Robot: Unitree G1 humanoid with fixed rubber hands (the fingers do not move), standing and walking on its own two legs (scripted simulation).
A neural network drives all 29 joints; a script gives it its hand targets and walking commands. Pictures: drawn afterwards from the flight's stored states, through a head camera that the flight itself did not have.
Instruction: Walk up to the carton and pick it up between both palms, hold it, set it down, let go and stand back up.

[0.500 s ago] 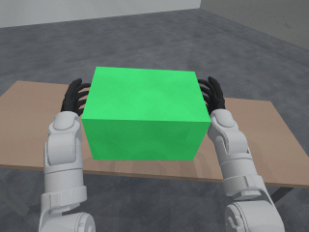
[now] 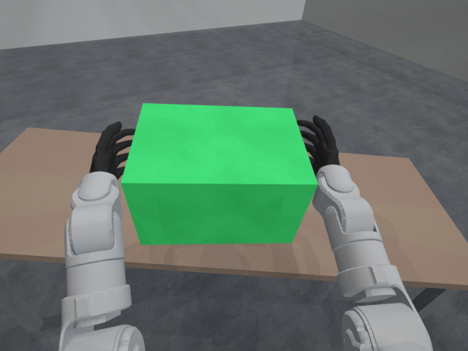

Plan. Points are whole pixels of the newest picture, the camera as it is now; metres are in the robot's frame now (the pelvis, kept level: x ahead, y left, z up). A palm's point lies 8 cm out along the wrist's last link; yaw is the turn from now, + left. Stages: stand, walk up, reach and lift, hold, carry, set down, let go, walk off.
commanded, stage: hold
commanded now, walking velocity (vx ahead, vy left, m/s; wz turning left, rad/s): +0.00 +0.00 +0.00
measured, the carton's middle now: (218, 174) +0.37 +0.01 +0.15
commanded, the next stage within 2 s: none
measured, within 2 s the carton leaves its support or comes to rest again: neither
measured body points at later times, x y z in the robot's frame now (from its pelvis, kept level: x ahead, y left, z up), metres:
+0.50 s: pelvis +0.00 +0.00 +0.00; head -0.04 +0.02 +0.45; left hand +0.37 +0.18 +0.18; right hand +0.37 -0.18 +0.18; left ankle +0.00 +0.12 -0.75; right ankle +0.03 -0.12 -0.75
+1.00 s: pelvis +0.00 +0.00 +0.00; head -0.04 +0.02 +0.45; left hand +0.37 +0.18 +0.18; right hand +0.37 -0.17 +0.18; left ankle +0.00 +0.12 -0.75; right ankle +0.03 -0.12 -0.75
